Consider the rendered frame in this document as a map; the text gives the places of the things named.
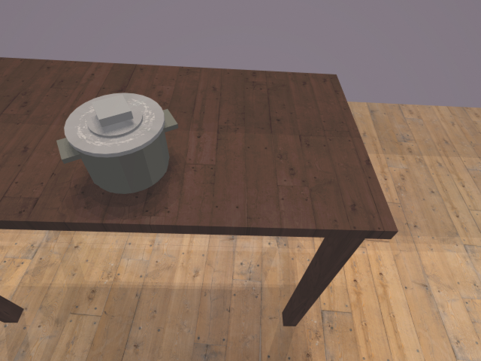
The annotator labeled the pot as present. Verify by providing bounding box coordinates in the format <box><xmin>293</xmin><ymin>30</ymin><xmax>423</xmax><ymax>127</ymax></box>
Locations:
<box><xmin>56</xmin><ymin>109</ymin><xmax>178</xmax><ymax>194</ymax></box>

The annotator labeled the lid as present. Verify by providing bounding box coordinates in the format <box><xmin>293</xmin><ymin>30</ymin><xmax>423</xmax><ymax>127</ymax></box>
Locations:
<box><xmin>64</xmin><ymin>93</ymin><xmax>165</xmax><ymax>157</ymax></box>

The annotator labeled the knob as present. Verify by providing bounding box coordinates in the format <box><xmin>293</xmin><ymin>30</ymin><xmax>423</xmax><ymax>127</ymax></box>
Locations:
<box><xmin>92</xmin><ymin>95</ymin><xmax>134</xmax><ymax>127</ymax></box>

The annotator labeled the table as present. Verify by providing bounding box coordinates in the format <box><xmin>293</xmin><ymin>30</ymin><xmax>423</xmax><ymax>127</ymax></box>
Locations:
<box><xmin>0</xmin><ymin>57</ymin><xmax>398</xmax><ymax>326</ymax></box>

